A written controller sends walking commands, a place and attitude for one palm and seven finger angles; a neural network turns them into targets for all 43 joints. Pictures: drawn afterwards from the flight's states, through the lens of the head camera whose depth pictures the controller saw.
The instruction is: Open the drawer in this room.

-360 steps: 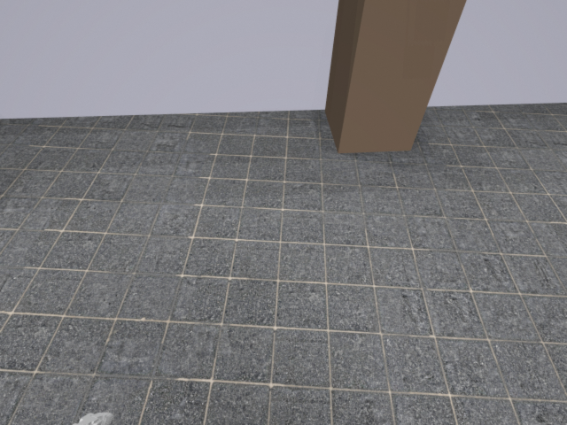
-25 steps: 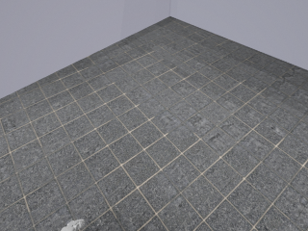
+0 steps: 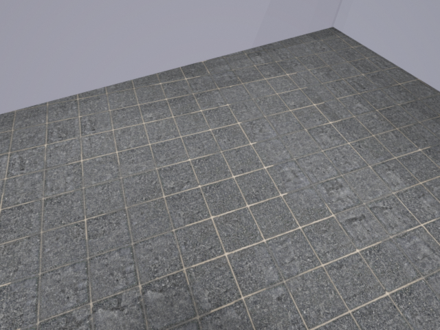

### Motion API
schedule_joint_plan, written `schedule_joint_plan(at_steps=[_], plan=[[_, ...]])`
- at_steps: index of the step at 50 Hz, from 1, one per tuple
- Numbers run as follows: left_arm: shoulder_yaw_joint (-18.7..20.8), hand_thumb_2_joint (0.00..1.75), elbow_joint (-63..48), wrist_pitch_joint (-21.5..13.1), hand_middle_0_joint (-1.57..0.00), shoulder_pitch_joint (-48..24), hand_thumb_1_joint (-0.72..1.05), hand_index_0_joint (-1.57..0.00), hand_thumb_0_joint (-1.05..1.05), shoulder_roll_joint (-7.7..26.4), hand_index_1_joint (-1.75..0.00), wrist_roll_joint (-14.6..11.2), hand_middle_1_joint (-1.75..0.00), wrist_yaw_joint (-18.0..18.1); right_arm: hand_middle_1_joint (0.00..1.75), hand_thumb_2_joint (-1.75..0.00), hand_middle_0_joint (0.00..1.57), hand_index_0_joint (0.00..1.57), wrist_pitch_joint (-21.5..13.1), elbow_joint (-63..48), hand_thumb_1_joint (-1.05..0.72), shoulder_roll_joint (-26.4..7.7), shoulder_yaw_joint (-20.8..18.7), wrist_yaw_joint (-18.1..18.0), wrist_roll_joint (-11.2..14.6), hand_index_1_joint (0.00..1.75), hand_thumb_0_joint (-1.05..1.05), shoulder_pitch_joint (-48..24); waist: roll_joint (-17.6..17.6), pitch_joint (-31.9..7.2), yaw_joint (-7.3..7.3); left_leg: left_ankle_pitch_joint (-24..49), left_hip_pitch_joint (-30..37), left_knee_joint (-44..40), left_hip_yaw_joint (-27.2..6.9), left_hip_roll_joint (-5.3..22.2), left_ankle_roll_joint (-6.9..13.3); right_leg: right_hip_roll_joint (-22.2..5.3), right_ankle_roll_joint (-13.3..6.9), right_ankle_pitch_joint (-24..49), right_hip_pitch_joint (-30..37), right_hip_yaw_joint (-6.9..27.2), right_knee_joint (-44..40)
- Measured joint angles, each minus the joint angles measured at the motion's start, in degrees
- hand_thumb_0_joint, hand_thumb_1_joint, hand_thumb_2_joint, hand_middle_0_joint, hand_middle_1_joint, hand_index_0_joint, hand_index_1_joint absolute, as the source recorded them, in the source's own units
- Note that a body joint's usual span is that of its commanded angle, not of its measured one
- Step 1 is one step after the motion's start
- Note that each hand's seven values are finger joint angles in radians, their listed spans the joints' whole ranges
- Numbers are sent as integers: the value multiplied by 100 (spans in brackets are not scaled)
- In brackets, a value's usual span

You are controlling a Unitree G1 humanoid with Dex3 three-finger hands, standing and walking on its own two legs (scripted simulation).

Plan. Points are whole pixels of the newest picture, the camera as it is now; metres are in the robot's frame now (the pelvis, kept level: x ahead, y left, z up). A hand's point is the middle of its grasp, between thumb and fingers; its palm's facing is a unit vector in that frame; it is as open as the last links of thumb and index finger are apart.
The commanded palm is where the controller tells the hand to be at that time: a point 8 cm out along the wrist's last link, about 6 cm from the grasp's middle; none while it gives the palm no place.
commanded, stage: turn or walk to find it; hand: left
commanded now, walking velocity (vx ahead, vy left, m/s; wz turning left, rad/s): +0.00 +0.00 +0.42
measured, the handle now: out of the picture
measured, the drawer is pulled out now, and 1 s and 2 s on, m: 0.00 0.00 0.00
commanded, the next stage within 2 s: none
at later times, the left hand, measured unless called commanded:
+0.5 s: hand out of the picture +0.05 +0.19 -0.14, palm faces +0.19 -0.94 -0.28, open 7.4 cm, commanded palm none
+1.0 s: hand out of the picture -0.13 +0.21 -0.18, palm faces +0.45 -0.86 -0.24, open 7.4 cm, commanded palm none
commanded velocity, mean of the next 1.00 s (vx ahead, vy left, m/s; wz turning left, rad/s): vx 0.00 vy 0.00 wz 0.42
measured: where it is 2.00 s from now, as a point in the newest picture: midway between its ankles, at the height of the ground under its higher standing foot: outside the picture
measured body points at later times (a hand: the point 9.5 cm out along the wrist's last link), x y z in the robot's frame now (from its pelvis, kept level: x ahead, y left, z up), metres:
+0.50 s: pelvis -0.02 -0.02 +0.00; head +0.00 -0.05 +0.45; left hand +0.04 +0.24 -0.12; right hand +0.07 -0.26 -0.16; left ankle -0.03 +0.11 -0.71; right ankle +0.01 -0.12 -0.73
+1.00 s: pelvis -0.06 +0.01 +0.00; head -0.04 +0.04 +0.45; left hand -0.15 +0.26 -0.16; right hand +0.13 -0.19 -0.13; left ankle -0.11 +0.09 -0.73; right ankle -0.01 -0.12 -0.68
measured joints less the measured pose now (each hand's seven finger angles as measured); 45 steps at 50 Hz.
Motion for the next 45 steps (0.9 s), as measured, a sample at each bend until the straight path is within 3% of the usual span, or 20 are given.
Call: schedule_joint_plan(at_steps=[2,4,7,10,19,22,24,26,29,32,36,41,43,45], plan=[[56,90,57,110,-20,-6,91,-21,0,159,-30,-30,-30,2,30,-90,20,19,-92,-66,-91,97,20,-1,-21,30,1,-116,-208,37,45,-16,-52,43,42,-134,248,-76,139,-545,-328,293,740],[83,90,128,237,-20,-40,91,-20,0,240,-30,-31,-30,31,30,-90,20,19,-159,-127,-91,166,67,-38,-36,30,0,-158,-248,31,72,-37,-50,50,7,-160,337,74,226,-1003,-684,667,1647],[106,90,153,268,-20,-143,91,-20,1,273,-30,-42,-30,-5,30,-90,20,19,-188,-165,-91,222,118,-97,-47,30,0,-148,-189,0,63,166,68,-264,-127,-194,365,216,299,-767,-1034,944,2469],[94,90,63,222,-19,-234,91,-20,1,252,-30,-50,-30,-30,30,-90,20,20,-197,-162,-91,257,147,-105,-40,30,0,-102,-129,-48,56,374,167,-568,-239,-248,391,253,365,-507,-1160,1082,2603],[9,90,-256,146,-19,-606,91,-20,0,25,-30,-86,-30,-20,30,-90,20,20,-107,-119,-91,271,84,-67,-84,30,0,185,114,-121,-188,552,11,-599,-649,-364,282,475,352,-561,-628,1191,1021],[-40,90,-380,31,-20,-653,91,-20,0,-46,-30,-99,-30,-23,30,-90,20,20,-58,-87,-91,222,31,-56,-62,30,0,327,175,-161,-237,470,-202,-313,-777,-437,164,563,293,78,-136,1122,-145],[-84,90,-406,-57,-20,-674,91,-20,0,-170,-30,-50,-30,-6,30,-90,20,20,-8,-47,-91,117,-39,-51,-30,30,0,387,384,-129,-267,-48,-485,329,-873,-398,138,643,-17,243,-99,950,-211],[-124,90,-452,-80,-20,-621,91,-20,0,-253,-30,-39,-30,-1,30,-90,20,20,91,8,-91,56,-101,-44,-45,30,1,454,410,-143,-271,-668,-886,1494,-813,-465,118,567,-228,208,-72,814,-185],[-142,90,-430,-62,-20,-516,91,-21,0,-333,-30,-36,-30,18,30,-90,20,20,152,84,-91,-30,-158,4,-71,30,1,509,404,-138,-275,-487,-1290,2864,-647,-360,36,481,-286,309,85,662,-428],[-150,90,-352,-58,-20,-437,90,-21,0,-357,-30,-24,-30,31,30,-90,20,19,161,130,-91,-64,-175,30,-75,30,1,570,349,-129,-294,-277,-1349,3227,-547,-169,-79,395,-281,400,187,497,-605],[-145,90,-262,-75,-20,-346,90,-21,0,-337,-30,1,-30,20,30,-90,20,19,189,205,-91,-55,-153,29,-63,30,1,566,229,-82,-237,-461,-1066,2653,-441,12,-173,263,-258,435,216,303,-670],[-94,90,-139,-66,-20,-239,90,-21,0,-205,-30,34,-30,1,30,-90,20,19,155,221,-91,2,-79,14,-16,30,1,359,69,3,-84,-753,-579,1489,-198,73,-150,82,-156,391,101,79,-502],[-54,90,-74,-42,-20,-194,90,-21,0,-112,-30,33,-30,-1,30,-90,20,19,92,162,-91,36,-41,3,0,30,1,253,-6,24,-42,-588,-315,837,-74,45,-111,-8,-81,327,16,-6,-329],[-8,90,-32,9,-20,-105,90,-21,0,-17,-30,-8,-30,-7,30,-90,20,19,-10,58,-91,35,-10,10,-4,30,1,190,-22,-20,-37,42,11,-25,2,42,-1,-84,26,178,-148,-101,14]])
